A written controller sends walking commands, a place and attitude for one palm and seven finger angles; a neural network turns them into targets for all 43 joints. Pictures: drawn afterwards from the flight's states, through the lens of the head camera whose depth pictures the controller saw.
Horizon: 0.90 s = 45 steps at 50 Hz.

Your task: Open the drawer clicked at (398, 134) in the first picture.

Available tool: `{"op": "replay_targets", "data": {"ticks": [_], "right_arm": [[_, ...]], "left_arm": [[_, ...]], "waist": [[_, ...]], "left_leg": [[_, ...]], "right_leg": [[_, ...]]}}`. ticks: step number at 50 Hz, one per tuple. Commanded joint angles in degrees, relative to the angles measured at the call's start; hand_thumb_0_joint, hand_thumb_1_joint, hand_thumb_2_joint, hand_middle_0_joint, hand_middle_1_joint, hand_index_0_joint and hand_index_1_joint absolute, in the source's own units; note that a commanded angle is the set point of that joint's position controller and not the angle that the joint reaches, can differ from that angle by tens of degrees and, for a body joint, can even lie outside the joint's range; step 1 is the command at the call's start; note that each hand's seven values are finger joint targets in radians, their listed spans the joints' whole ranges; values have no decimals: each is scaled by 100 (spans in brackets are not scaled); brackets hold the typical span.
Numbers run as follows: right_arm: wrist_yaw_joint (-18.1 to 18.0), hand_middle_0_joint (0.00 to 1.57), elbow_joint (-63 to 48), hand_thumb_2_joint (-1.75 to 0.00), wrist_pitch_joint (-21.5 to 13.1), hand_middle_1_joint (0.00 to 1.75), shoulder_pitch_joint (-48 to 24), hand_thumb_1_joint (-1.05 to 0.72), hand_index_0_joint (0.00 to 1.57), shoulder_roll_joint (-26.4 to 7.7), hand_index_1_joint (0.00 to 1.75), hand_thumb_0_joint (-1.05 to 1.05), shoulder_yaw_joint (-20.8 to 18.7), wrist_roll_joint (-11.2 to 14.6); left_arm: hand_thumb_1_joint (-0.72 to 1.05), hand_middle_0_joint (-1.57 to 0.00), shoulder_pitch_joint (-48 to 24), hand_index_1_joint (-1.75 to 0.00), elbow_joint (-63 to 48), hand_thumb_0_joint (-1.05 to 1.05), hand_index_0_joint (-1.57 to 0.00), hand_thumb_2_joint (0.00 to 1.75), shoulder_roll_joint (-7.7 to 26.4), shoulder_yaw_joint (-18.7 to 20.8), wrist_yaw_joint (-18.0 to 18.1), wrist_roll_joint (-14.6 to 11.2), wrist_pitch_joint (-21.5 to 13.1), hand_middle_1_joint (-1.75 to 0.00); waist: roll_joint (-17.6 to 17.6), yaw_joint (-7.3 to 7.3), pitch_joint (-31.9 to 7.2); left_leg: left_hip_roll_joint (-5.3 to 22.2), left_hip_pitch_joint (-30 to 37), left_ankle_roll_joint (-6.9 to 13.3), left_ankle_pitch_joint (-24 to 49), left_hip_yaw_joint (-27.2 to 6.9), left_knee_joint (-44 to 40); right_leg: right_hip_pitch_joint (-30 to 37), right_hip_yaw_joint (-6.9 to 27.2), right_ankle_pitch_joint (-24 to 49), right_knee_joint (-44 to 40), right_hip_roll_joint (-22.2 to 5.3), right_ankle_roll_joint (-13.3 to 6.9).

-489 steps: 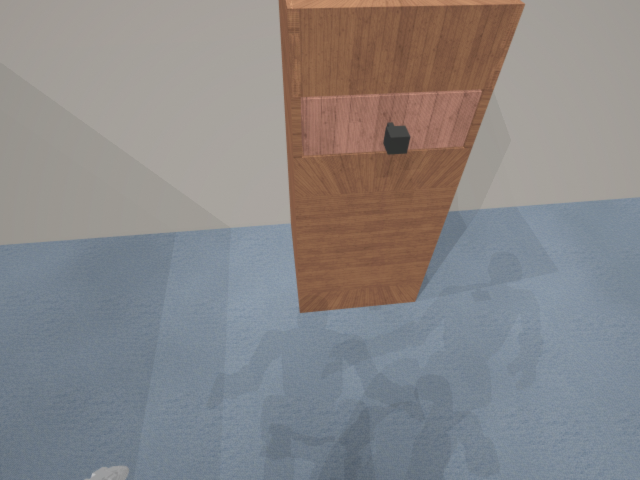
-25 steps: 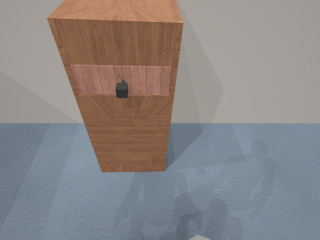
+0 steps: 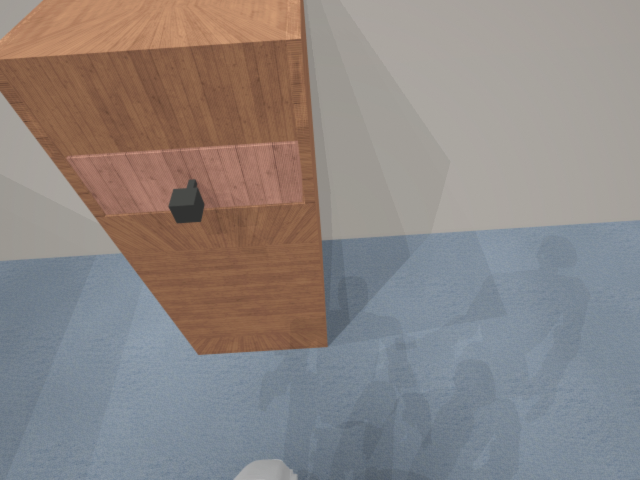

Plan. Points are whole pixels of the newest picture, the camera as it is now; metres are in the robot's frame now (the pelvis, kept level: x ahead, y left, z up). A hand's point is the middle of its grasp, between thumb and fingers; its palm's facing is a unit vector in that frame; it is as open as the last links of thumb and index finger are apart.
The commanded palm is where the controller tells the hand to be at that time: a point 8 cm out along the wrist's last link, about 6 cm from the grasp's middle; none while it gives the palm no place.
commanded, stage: come to a stop and stand still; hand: left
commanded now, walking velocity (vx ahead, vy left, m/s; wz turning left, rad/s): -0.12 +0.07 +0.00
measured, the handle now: (189, 197) +0.55 +0.27 +0.00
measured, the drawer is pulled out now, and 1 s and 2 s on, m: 0.00 0.00 0.00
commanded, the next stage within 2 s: look again from close up in 1.82 s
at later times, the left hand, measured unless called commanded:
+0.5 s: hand out of the picture -0.04 +0.29 -0.17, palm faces +0.06 -0.96 -0.27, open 7.4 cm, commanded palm none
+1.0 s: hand out of the picture -0.07 +0.25 -0.17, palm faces +0.03 -0.98 -0.19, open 7.4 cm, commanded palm none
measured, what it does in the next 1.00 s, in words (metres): steps to the left: left foot, then right foot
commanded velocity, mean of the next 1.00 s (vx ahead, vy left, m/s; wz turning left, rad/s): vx -0.01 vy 0.00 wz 0.00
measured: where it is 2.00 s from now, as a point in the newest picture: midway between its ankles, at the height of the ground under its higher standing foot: outside the picture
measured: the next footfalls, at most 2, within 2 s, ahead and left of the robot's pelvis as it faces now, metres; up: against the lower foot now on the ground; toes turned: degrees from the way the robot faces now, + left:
left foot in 0.24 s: +0.02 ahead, +0.15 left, +0.00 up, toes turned +7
right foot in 0.46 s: +0.04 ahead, -0.03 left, +0.00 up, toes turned +2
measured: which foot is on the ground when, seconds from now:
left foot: up 0.00-0.22, down 0.24-1.00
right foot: down 0.00-0.30, up 0.32-0.44, down 0.46-1.00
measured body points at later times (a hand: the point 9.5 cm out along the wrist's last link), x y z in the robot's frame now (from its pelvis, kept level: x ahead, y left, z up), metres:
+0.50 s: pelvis -0.06 +0.09 -0.01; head -0.08 +0.07 +0.44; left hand -0.04 +0.34 -0.15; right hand +0.02 -0.14 -0.16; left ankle -0.04 +0.15 -0.74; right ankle +0.00 -0.04 -0.74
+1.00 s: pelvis -0.06 +0.09 +0.00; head -0.07 +0.08 +0.45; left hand -0.07 +0.31 -0.15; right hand -0.09 -0.13 -0.17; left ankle -0.04 +0.15 -0.74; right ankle +0.00 -0.03 -0.74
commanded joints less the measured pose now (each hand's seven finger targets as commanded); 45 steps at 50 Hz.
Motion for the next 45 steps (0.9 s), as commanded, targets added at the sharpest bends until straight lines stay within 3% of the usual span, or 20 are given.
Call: {"op": "replay_targets", "data": {"ticks": [1, 7, 8, 9, 10, 11, 12, 13, 14, 15, 17, 20, 22, 23, 25, 26, 29, 32, 37, 45], "right_arm": [[42, 20, -336, -90, 26, 30, 204, -90, 20, -302, 30, 0, -60, -18], [85, 20, -548, -90, -81, 30, -25, -90, 20, -229, 30, 0, -13, 18], [84, 20, -955, -90, -233, 30, 225, -90, 20, -584, 30, 0, -95, 61], [85, 20, -1118, -90, -259, 30, 142, -90, 20, -314, 30, 0, -72, 85], [79, 20, -1172, -90, -256, 30, 228, -90, 20, -290, 30, 0, -25, 93], [78, 20, -1182, -90, -278, 30, 430, -90, 20, -364, 30, 0, 10, 44], [85, 20, -1239, -90, -275, 30, 357, -90, 20, -722, 30, 0, -25, -21], [78, 20, -1395, -90, -236, 30, 173, -90, 20, -925, 30, 0, -28, -81], [51, 20, -1487, -90, -261, 30, 24, -90, 20, -811, 30, 0, -7, -67], [23, 20, -1504, -90, -262, 30, -108, -90, 20, -827, 30, 0, 28, -64], [41, 20, -1509, -90, -248, 30, -298, -90, 20, -784, 30, 0, 76, -76], [45, 20, -1454, -90, -269, 30, -210, -90, 20, -763, 30, 0, 116, -45], [40, 20, -1321, -90, -306, 30, 43, -90, 20, -646, 30, 0, 171, -21], [48, 20, -1263, -90, -335, 30, 134, -90, 20, -619, 30, 0, 186, -15], [47, 20, -1138, -90, -342, 30, 351, -90, 20, -656, 30, 0, 148, -28], [42, 20, -1074, -90, -358, 30, 469, -90, 20, -660, 30, 0, 149, -29], [39, 20, -873, -90, -412, 30, 508, -90, 20, -677, 30, 0, 203, -32], [27, 20, -708, -90, -414, 30, 548, -90, 20, -654, 30, 0, 249, -32], [10, 20, -436, -90, -414, 30, 677, -90, 20, -610, 30, 0, 275, -27], [0, 20, -151, -90, -407, 30, 851, -90, 20, -484, 30, 0, 288, -31]], "left_arm": [[90, -20, 505, -30, -257, 0, -20, 90, 1137, 250, 92, 29, -32, -30], [90, -20, 457, -30, -339, 0, -20, 90, 1342, 300, 18, 100, 41, -30], [90, -20, 821, -30, -448, 0, -20, 90, 1412, 180, 277, 99, -71, -30], [90, -20, 818, -30, -650, 0, -20, 90, 1662, 234, 258, 88, -47, -30], [90, -20, 684, -30, -648, 0, -20, 90, 1543, 183, 210, 41, -8, -30], [90, -20, 592, -30, -658, 0, -20, 90, 1278, 121, 170, 7, 52, -30], [90, -20, 621, -30, -687, 0, -20, 90, 943, 47, 109, -32, 109, -30], [90, -20, 744, -30, -747, 0, -20, 90, 752, 2, 73, -33, 132, -30], [90, -20, 541, -30, -750, 0, -20, 90, 774, -23, 49, 25, 224, -30], [90, -20, 583, -30, -741, 0, -20, 90, 801, -31, 21, 19, 260, -30], [90, -20, 846, -30, -677, 0, -20, 90, 778, -37, -42, -3, 226, -30], [90, -20, 1139, -30, -611, 0, -20, 90, 705, -71, -80, 4, 130, -30], [90, -20, 1092, -30, -599, 0, -20, 90, 798, -107, -82, 6, 64, -30], [90, -20, 1112, -30, -589, 0, -20, 90, 805, -133, -84, 5, 39, -30], [90, -20, 992, -30, -551, 0, -20, 90, 842, -119, -85, 5, -15, -30], [90, -20, 921, -30, -548, 0, -20, 90, 796, -126, -79, 2, -23, -30], [90, -20, 1052, -30, -439, 0, -20, 90, 713, -148, -75, -5, -24, -30], [90, -20, 1130, -30, -300, 0, -20, 90, 707, -160, -72, -6, -22, -30], [90, -20, 1192, -30, -90, 0, -20, 90, 598, -170, -66, -5, -38, -30], [90, -20, 1252, -30, 99, 0, -20, 90, 490, -182, -70, -17, -68, -30]], "waist": [[-966, 145, -721], [-1262, 154, -740], [-487, -104, -1891], [-265, 24, -1958], [-323, -119, -1686], [-6, -213, -1268], [656, -109, -718], [668, 36, -300], [1255, -75, 113], [1047, -42, 337], [625, 103, 285], [84, 196, 259], [-48, 85, 300], [136, 38, 254], [-676, -57, 40], [-869, -105, -13], [-155, -34, -33], [72, 5, 70], [-211, 23, 103], [-249, -14, 209]], "left_leg": [[120, -65, -48, -58, -275, 213], [19, 650, 75, -96, 37, -1243], [-247, 705, -11, -466, 330, -1498], [-73, 812, 172, -35, 158, -2253], [-250, 1318, 190, 775, 374, -3056], [58, 1562, 290, 1030, 237, -3544], [831, 1214, 578, 1496, -652, -3723], [1332, 685, 880, 1833, -944, -3774], [1192, 348, 882, 1635, -1175, -4185], [1187, 98, 993, 1326, -1184, -4296], [1010, 45, 1115, 826, -927, -4182], [889, -49, 1000, -275, -930, -4108], [621, 65, 816, -574, -926, -4118], [500, 259, 762, -570, -954, -4189], [506, 554, 743, -534, -937, -4146], [545, 674, 747, -441, -972, -4212], [589, 658, 727, -525, -1002, -4473], [608, 529, 692, -662, -1049, -4647], [613, 480, 706, -647, -1065, -4641], [470, 454, 700, -637, -915, -4416]], "right_leg": [[764, 1439, 3381, -808, -1936, -785], [501, 1495, 1686, -968, -1683, -675], [1752, 2215, 4321, -333, -1806, -579], [1619, 1869, 3232, 214, -1707, -614], [983, 1493, 2218, 253, -1407, -371], [436, 982, 861, 397, -966, -60], [-158, 573, -403, 592, -464, 261], [-283, 419, -913, 623, -214, 345], [-408, 416, -1252, 1098, -20, 361], [-464, 677, -1386, 1557, 43, 324], [-356, 849, -1077, 1807, 79, 295], [138, 869, -592, 706, 59, 287], [228, 1197, -520, -88, -52, 171], [118, 1346, -623, -284, -129, 101], [-24, 1422, -877, -364, -95, 102], [-40, 1383, -882, -369, -100, 109], [72, 1322, -657, -306, -89, 132], [159, 1292, -587, -268, -63, 116], [255, 1368, -586, -326, -82, 107], [139, 1607, -948, -528, -125, 90]]}}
